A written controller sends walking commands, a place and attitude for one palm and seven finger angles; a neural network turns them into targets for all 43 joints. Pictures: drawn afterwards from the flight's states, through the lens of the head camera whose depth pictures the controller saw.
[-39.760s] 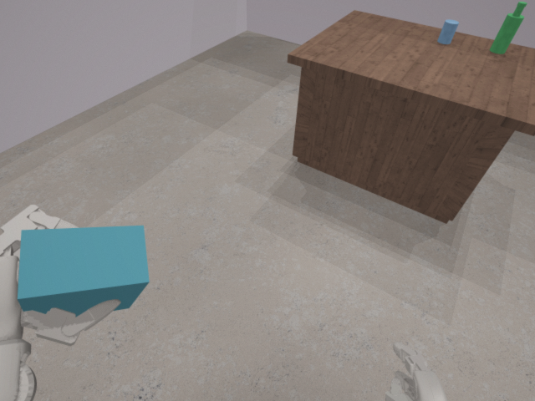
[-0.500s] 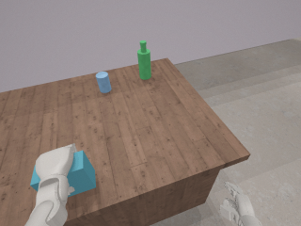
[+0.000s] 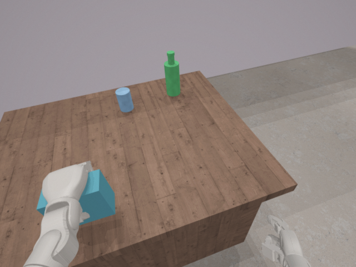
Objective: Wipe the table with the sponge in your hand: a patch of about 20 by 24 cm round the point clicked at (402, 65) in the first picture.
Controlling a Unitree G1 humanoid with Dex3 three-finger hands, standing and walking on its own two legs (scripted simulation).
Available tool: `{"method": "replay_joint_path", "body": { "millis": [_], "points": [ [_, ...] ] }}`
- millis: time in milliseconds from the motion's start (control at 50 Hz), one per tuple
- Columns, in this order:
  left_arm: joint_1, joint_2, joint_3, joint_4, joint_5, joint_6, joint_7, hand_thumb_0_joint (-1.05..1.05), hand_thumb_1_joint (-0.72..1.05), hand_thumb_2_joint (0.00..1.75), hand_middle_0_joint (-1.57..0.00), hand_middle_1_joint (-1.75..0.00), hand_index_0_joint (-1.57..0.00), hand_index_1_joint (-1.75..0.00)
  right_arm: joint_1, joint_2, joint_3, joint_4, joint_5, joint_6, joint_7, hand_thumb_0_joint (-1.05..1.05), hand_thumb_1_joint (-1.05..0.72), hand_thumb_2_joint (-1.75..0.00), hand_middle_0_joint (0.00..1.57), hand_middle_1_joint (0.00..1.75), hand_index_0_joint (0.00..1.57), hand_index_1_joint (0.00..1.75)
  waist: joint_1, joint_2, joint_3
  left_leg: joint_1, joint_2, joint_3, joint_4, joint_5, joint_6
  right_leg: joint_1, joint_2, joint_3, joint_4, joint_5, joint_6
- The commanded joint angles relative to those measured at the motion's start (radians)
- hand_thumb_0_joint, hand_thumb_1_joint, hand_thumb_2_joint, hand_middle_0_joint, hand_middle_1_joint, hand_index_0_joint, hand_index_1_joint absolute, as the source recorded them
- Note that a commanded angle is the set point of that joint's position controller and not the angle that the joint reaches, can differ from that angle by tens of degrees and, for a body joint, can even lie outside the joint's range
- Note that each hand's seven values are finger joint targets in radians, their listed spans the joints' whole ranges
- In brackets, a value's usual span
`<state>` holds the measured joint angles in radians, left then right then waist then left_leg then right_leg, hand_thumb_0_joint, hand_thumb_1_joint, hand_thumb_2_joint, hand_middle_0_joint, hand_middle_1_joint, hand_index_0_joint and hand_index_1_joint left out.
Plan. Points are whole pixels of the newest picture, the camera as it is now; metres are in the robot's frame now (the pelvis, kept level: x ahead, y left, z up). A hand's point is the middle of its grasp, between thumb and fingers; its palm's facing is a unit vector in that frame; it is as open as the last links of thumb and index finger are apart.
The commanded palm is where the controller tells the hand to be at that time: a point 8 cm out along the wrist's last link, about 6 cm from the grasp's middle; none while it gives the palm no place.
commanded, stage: lift the sponge slowly off the table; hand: left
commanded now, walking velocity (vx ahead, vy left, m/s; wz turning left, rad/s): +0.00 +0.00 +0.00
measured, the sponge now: (83, 203) +0.24 +0.29 +0.00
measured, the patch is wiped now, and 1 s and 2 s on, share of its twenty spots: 1.00 1.00 1.00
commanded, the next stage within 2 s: bring the sponge back beside the body in 0.62 s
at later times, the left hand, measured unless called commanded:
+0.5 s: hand (76, 184) +0.25 +0.28 +0.07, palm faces +0.04 -0.12 -0.99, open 10.0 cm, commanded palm +0.22 +0.27 +0.14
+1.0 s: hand (70, 186) +0.24 +0.28 +0.08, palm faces +0.04 -0.11 -0.99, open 10.0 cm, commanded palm +0.20 +0.27 +0.15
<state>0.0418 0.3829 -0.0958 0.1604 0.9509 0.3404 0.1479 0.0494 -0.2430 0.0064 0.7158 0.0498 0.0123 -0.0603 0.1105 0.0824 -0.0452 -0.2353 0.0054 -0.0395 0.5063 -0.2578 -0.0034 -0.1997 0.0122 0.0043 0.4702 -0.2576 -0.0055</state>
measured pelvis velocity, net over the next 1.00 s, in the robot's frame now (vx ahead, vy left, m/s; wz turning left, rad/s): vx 0.00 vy -0.01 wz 0.00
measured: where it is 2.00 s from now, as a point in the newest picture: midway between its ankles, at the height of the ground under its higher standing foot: outside the picture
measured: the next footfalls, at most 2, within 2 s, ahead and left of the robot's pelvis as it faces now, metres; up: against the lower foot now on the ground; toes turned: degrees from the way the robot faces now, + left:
none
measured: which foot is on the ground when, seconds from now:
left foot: down 0.00-1.00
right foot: down 0.00-1.00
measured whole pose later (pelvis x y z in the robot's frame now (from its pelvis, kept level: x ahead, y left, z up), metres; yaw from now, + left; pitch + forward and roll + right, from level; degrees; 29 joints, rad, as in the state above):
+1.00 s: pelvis +0.00 -0.01 +0.00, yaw +0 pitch -4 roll +0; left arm 0.06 0.43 -0.10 -0.03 0.93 0.43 0.04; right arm 0.01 -0.26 0.03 0.71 0.05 0.03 -0.06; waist 0.13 0.10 -0.02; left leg -0.14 0.01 -0.04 0.43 -0.22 -0.01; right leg -0.11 0.02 0.00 0.40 -0.23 -0.01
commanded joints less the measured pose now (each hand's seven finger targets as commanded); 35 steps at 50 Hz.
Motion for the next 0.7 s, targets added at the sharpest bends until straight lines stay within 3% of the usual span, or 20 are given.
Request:
{"method": "replay_joint_path", "body": {
  "millis": [0,60,120,160,200,220,240,300,320,340,400,420,440,500,520,540,560,620,660,680],
  "points": [
    [-0.24,0.222,0.122,-0.208,0.033,0.019,0.028,0.0,0.1,1.3,-1.2,-1.6,-1.2,-1.6,-0.222,-0.11,-0.031,-0.175,-0.001,-0.049,-0.01,0.0,-0.9,-0.9,0.2,0.3,0.2,0.3,0.007,-0.046,-0.157,0.102,-0.037,-0.008,-0.067,0.206,0.042,0.016,0.024,0.032,-0.093,0.166,-0.065],
    [-0.273,0.191,0.08,-0.279,0.03,0.018,0.015,0.0,0.1,1.3,-1.2,-1.6,-1.2,-1.6,-0.23,-0.103,-0.026,-0.188,-0.001,-0.057,-0.008,0.0,-0.9,-0.9,0.2,0.3,0.2,0.3,0.003,0.007,-0.182,0.133,-0.034,-0.012,-0.076,0.227,0.043,0.026,0.026,0.024,-0.091,0.167,-0.069],
    [-0.245,0.218,0.11,-0.279,0.026,0.034,0.001,0.0,0.1,1.3,-1.2,-1.6,-1.2,-1.6,-0.235,-0.111,-0.024,-0.184,-0.005,-0.051,-0.005,0.0,-0.9,-0.9,0.2,0.3,0.2,0.3,0.011,-0.021,-0.167,0.137,-0.031,-0.022,-0.088,0.243,0.041,0.044,0.028,0.033,-0.104,0.184,-0.073],
    [-0.268,0.188,0.073,-0.286,0.029,0.04,-0.008,0.0,0.1,1.3,-1.2,-1.6,-1.2,-1.6,-0.241,-0.105,-0.019,-0.188,-0.003,-0.05,-0.006,0.0,-0.9,-0.9,0.2,0.3,0.2,0.3,0.003,-0.032,-0.152,0.135,-0.029,-0.014,-0.091,0.233,0.044,0.032,0.024,0.021,-0.107,0.171,-0.067],
    [-0.276,0.204,0.084,-0.284,0.037,0.049,-0.015,0.0,0.1,1.3,-1.2,-1.6,-1.2,-1.6,-0.247,-0.108,-0.018,-0.181,-0.005,-0.044,-0.006,0.0,-0.9,-0.9,0.2,0.3,0.2,0.3,0.007,-0.042,-0.163,0.143,-0.03,-0.013,-0.093,0.246,0.042,0.042,0.023,0.022,-0.109,0.187,-0.068],
    [-0.284,0.235,0.113,-0.335,0.035,0.046,-0.015,0.0,0.1,1.3,-1.2,-1.6,-1.2,-1.6,-0.248,-0.112,-0.02,-0.188,-0.006,-0.044,-0.005,0.0,-0.9,-0.9,0.2,0.3,0.2,0.3,0.016,-0.009,-0.189,0.154,-0.028,-0.021,-0.1,0.258,0.041,0.068,0.025,0.034,-0.106,0.192,-0.074],
    [-0.262,0.219,0.101,-0.344,0.038,0.049,-0.015,0.0,0.1,1.3,-1.2,-1.6,-1.2,-1.6,-0.253,-0.108,-0.017,-0.194,-0.006,-0.045,-0.003,0.0,-0.9,-0.9,0.2,0.3,0.2,0.3,0.026,0.003,-0.205,0.168,-0.032,-0.021,-0.093,0.283,0.044,0.08,0.026,0.018,-0.104,0.215,-0.076],
    [-0.237,0.184,0.068,-0.36,0.036,0.065,-0.024,0.0,0.1,1.3,-1.2,-1.6,-1.2,-1.6,-0.256,-0.104,-0.016,-0.192,-0.007,-0.041,0.004,0.0,-0.9,-0.9,0.2,0.3,0.2,0.3,0.016,-0.023,-0.186,0.17,-0.024,-0.02,-0.098,0.31,0.04,0.073,0.024,0.023,-0.104,0.246,-0.073],
    [-0.241,0.22,0.1,-0.368,0.033,0.07,-0.025,0.0,0.1,1.3,-1.2,-1.6,-1.2,-1.6,-0.259,-0.109,-0.016,-0.189,-0.008,-0.039,0.004,0.0,-0.9,-0.9,0.2,0.3,0.2,0.3,0.018,-0.019,-0.176,0.169,-0.023,-0.028,-0.103,0.302,0.038,0.08,0.028,0.039,-0.111,0.232,-0.078],
    [-0.233,0.195,0.079,-0.344,0.033,0.085,-0.031,0.0,0.1,1.3,-1.2,-1.6,-1.2,-1.6,-0.262,-0.108,-0.01,-0.193,-0.006,-0.035,0.004,0.0,-0.9,-0.9,0.2,0.3,0.2,0.3,0.024,-0.032,-0.165,0.163,-0.024,-0.022,-0.106,0.291,0.041,0.078,0.027,0.014,-0.115,0.222,-0.073],
    [-0.276,0.196,0.06,-0.377,0.041,0.1,-0.043,0.0,0.1,1.3,-1.2,-1.6,-1.2,-1.6,-0.277,-0.105,-0.006,-0.193,-0.004,-0.03,0.007,0.0,-0.9,-0.9,0.2,0.3,0.2,0.3,0.016,-0.024,-0.172,0.169,-0.024,-0.023,-0.114,0.292,0.04,0.079,0.023,0.023,-0.114,0.22,-0.073],
    [-0.288,0.239,0.096,-0.401,0.039,0.101,-0.041,0.0,0.1,1.3,-1.2,-1.6,-1.2,-1.6,-0.28,-0.11,-0.007,-0.193,-0.005,-0.03,0.006,0.0,-0.9,-0.9,0.2,0.3,0.2,0.3,0.021,0.003,-0.178,0.173,-0.022,-0.031,-0.118,0.289,0.038,0.092,0.027,0.039,-0.114,0.21,-0.08],
    [-0.277,0.208,0.073,-0.4,0.042,0.106,-0.043,0.0,0.1,1.3,-1.2,-1.6,-1.2,-1.6,-0.283,-0.105,-0.004,-0.2,-0.004,-0.03,0.006,0.0,-0.9,-0.9,0.2,0.3,0.2,0.3,0.03,0.015,-0.196,0.18,-0.025,-0.025,-0.114,0.296,0.042,0.104,0.027,0.015,-0.113,0.217,-0.078],
    [-0.231,0.2,0.064,-0.417,0.038,0.113,-0.057,0.0,0.1,1.3,-1.2,-1.6,-1.2,-1.6,-0.291,-0.102,-0.003,-0.198,-0.004,-0.024,0.012,0.0,-0.9,-0.9,0.2,0.3,0.2,0.3,0.023,-0.015,-0.171,0.176,-0.025,-0.025,-0.114,0.323,0.039,0.104,0.022,0.031,-0.115,0.259,-0.075],
    [-0.238,0.236,0.103,-0.411,0.034,0.117,-0.055,0.0,0.1,1.3,-1.2,-1.6,-1.2,-1.6,-0.287,-0.109,-0.004,-0.192,-0.005,-0.023,0.013,0.0,-0.9,-0.9,0.2,0.3,0.2,0.3,0.024,-0.018,-0.17,0.172,-0.023,-0.031,-0.118,0.312,0.037,0.111,0.027,0.048,-0.117,0.248,-0.081],
    [-0.218,0.199,0.072,-0.382,0.034,0.128,-0.062,0.0,0.1,1.3,-1.2,-1.6,-1.2,-1.6,-0.29,-0.107,0.0,-0.198,-0.004,-0.019,0.012,0.0,-0.9,-0.9,0.2,0.3,0.2,0.3,0.029,-0.028,-0.154,0.166,-0.025,-0.025,-0.117,0.296,0.041,0.101,0.027,0.021,-0.124,0.229,-0.076],
    [-0.222,0.195,0.066,-0.384,0.033,0.127,-0.067,0.0,0.1,1.3,-1.2,-1.6,-1.2,-1.6,-0.289,-0.104,0.0,-0.195,-0.002,-0.02,0.013,0.0,-0.9,-0.9,0.2,0.3,0.2,0.3,0.017,-0.057,-0.142,0.158,-0.024,-0.022,-0.116,0.292,0.04,0.091,0.023,0.035,-0.121,0.233,-0.072],
    [-0.238,0.247,0.109,-0.379,0.027,0.129,-0.074,0.0,0.1,1.3,-1.2,-1.6,-1.2,-1.6,-0.293,-0.115,-0.001,-0.191,-0.003,-0.015,0.009,0.0,-0.9,-0.9,0.2,0.3,0.2,0.3,0.02,-0.043,-0.143,0.155,-0.029,-0.024,-0.117,0.257,0.04,0.093,0.023,0.059,-0.129,0.209,-0.074],
    [-0.28,0.212,0.065,-0.38,0.032,0.119,-0.081,0.0,0.1,1.3,-1.2,-1.6,-1.2,-1.6,-0.294,-0.106,0.003,-0.196,0.001,-0.02,0.003,0.0,-0.9,-0.9,0.2,0.3,0.2,0.3,0.008,-0.031,-0.141,0.159,-0.029,-0.018,-0.115,0.244,0.043,0.073,0.021,0.043,-0.131,0.183,-0.069],
    [-0.276,0.226,0.084,-0.35,0.034,0.113,-0.081,0.0,0.1,1.3,-1.2,-1.6,-1.2,-1.6,-0.285,-0.113,-0.001,-0.188,-0.002,-0.022,0.0,0.0,-0.9,-0.9,0.2,0.3,0.2,0.3,0.014,-0.042,-0.143,0.165,-0.03,-0.017,-0.109,0.243,0.045,0.072,0.024,0.036,-0.138,0.184,-0.071]
  ]
}}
